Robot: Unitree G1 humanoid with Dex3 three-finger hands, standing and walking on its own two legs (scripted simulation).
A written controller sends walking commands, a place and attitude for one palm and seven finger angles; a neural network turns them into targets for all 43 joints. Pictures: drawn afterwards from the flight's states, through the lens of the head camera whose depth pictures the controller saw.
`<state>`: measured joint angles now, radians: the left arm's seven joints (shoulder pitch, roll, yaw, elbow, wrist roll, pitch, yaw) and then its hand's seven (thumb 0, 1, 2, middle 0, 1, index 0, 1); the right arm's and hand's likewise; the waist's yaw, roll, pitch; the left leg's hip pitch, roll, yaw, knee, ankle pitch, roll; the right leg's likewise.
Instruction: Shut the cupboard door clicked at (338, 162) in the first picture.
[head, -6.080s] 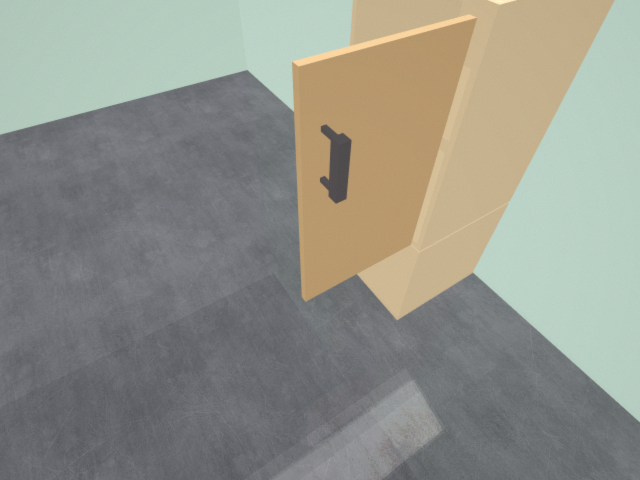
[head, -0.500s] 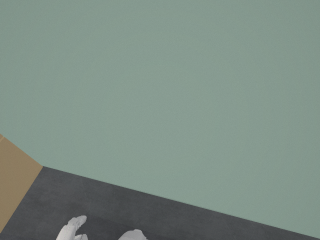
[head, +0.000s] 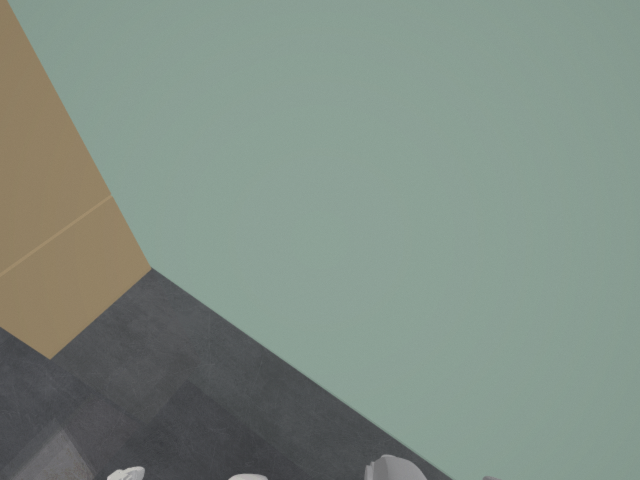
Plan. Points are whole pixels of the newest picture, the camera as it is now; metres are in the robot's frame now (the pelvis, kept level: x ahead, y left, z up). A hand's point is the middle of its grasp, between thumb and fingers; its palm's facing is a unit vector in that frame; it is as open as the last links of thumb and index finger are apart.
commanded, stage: turn to face it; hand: left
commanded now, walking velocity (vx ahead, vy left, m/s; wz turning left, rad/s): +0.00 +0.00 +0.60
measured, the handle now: out of the picture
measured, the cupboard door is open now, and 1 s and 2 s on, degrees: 90 90 90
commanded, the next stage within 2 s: take the last steps up to it in 1.60 s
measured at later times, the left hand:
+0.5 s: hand out of the picture +0.00 +0.18 -0.18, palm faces +0.36 -0.91 -0.20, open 7.4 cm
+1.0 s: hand out of the picture +0.00 +0.21 -0.15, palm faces +0.59 -0.76 -0.28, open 7.4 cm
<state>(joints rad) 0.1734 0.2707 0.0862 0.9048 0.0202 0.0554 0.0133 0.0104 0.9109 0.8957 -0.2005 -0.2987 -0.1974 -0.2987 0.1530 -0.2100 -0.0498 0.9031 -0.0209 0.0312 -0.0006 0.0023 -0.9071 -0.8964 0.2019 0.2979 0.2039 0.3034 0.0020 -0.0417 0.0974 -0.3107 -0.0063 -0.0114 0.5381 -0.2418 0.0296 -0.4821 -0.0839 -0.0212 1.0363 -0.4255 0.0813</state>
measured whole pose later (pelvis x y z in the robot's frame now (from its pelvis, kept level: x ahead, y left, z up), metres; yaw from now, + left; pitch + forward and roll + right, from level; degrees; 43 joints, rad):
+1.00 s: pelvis +0.02 -0.04 -0.01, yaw +37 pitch +1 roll +0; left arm 0.13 0.22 0.06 0.85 0.02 0.01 0.03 0.01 0.91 0.90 -0.20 -0.30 -0.20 -0.30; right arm 0.21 -0.22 -0.08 0.94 -0.01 0.07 0.01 0.00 -0.91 -0.90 0.20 0.30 0.21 0.30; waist -0.03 0.02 0.08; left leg -0.40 -0.08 -0.14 0.70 -0.37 -0.01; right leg -0.26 -0.02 -0.02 0.54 -0.28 0.01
